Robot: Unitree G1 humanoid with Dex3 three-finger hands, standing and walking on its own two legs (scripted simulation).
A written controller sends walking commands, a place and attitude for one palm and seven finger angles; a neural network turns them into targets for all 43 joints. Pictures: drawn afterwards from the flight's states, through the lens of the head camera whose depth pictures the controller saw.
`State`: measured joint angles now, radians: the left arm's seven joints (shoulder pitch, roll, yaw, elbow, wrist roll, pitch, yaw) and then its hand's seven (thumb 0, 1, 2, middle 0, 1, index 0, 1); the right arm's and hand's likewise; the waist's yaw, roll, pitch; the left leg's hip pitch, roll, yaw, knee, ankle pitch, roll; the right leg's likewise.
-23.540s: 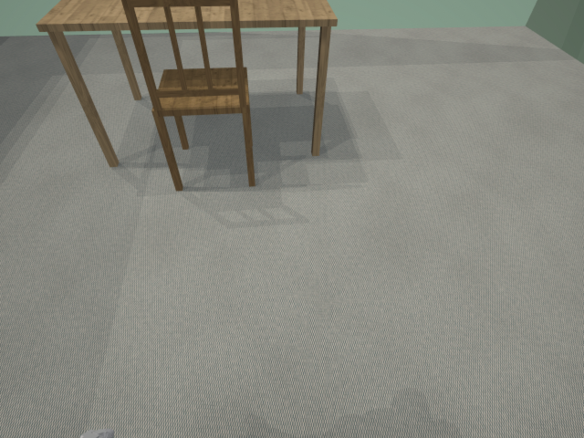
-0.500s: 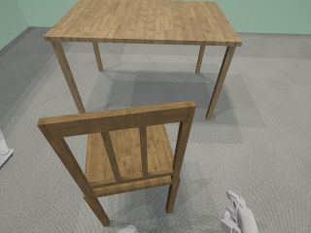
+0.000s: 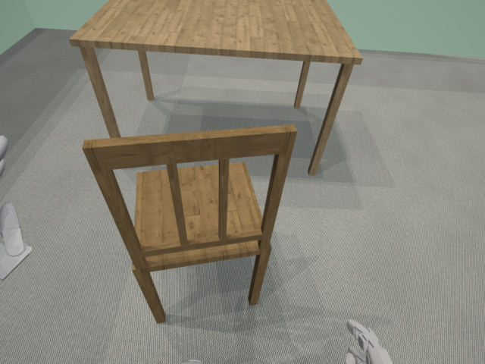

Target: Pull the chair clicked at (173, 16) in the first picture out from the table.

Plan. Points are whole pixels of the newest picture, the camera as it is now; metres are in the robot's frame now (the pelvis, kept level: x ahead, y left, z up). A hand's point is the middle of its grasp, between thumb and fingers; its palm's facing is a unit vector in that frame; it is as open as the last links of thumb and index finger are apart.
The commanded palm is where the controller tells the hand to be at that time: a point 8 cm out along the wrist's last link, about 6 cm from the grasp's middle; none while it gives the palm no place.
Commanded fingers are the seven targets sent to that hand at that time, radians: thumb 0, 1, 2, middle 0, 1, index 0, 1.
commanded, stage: stop stepping back and stand still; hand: left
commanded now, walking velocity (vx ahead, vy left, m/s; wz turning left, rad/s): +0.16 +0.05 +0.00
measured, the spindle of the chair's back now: (178, 208) +0.46 +0.16 -0.07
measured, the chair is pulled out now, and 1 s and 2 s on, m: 0.59 0.59 0.59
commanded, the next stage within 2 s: let the arm hang, fingers relaxed in 0.86 s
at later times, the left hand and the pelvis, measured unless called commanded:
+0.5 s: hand (17, 283) +0.16 +0.25 +0.18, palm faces +0.43 -0.77 -0.46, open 7.4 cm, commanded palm +0.11 +0.29 +0.19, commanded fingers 0.00 0.90 0.90 -0.20 -0.30 -0.20 -0.30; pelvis -0.03 -0.01 +0.01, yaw +0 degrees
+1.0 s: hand (37, 272) +0.19 +0.26 +0.14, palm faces +0.36 -0.80 -0.48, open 7.4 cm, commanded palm none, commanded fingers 0.00 0.90 0.90 -0.20 -0.30 -0.20 -0.30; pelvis -0.01 +0.00 +0.01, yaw +0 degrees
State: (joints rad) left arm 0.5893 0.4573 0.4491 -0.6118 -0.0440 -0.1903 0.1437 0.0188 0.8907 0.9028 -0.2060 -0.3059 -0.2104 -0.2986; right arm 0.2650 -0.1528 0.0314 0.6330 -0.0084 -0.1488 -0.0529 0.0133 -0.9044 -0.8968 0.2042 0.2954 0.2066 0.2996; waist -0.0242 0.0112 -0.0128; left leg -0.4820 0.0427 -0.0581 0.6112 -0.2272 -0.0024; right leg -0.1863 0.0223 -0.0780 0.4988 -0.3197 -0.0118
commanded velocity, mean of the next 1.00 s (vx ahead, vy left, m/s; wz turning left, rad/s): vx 0.03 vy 0.00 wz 0.00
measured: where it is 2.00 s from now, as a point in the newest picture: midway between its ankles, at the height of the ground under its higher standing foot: outside the picture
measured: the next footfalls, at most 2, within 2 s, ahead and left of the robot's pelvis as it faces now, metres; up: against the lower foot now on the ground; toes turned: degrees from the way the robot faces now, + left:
left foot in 0.16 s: +0.05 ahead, +0.11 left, +0.00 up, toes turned -3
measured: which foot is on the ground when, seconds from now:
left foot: down 0.00-0.00, up 0.02-0.14, down 0.16-1.00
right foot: down 0.00-1.00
